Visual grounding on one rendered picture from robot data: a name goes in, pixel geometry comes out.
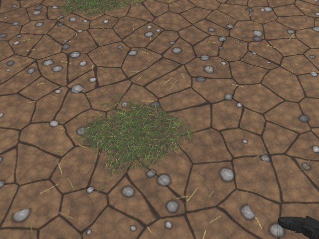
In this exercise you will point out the robot right hand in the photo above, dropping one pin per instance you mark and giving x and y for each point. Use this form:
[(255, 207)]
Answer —
[(308, 226)]

